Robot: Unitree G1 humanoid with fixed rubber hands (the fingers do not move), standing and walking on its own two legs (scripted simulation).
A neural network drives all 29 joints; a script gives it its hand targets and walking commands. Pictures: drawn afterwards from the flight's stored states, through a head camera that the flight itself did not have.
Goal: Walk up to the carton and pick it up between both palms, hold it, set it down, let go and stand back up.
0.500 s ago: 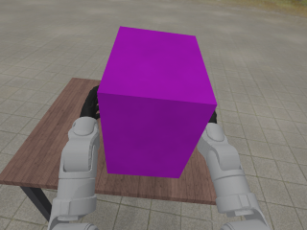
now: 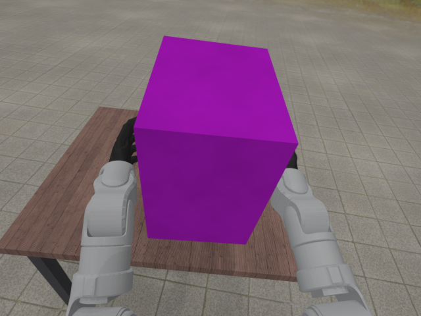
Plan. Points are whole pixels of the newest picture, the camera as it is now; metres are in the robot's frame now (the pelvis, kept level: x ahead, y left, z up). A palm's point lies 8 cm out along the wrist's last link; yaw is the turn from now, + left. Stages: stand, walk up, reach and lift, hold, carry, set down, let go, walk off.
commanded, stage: hold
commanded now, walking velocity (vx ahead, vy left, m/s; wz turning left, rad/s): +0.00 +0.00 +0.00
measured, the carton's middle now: (206, 144) +0.40 +0.00 +0.17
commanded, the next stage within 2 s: none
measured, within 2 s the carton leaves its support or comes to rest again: neither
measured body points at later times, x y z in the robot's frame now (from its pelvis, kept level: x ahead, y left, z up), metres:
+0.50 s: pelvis +0.00 +0.00 +0.00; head -0.03 +0.02 +0.45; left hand +0.36 +0.15 +0.17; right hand +0.37 -0.14 +0.16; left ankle +0.05 +0.14 -0.74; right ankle +0.00 -0.12 -0.74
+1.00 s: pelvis +0.00 +0.01 +0.00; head -0.03 +0.03 +0.45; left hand +0.37 +0.15 +0.17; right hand +0.37 -0.14 +0.16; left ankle +0.05 +0.14 -0.74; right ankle +0.00 -0.12 -0.74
